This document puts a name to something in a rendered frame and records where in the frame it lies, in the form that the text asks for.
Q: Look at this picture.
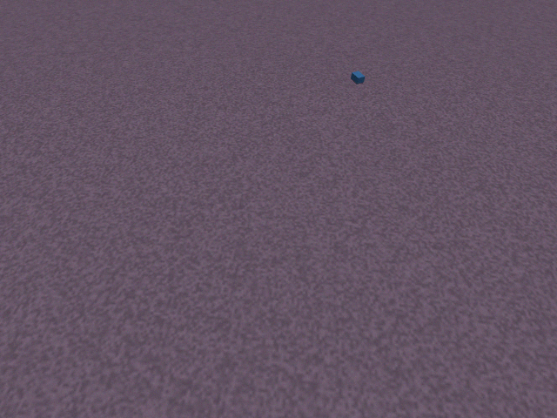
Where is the small box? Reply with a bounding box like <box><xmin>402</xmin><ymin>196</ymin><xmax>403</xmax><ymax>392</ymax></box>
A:
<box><xmin>351</xmin><ymin>71</ymin><xmax>365</xmax><ymax>84</ymax></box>

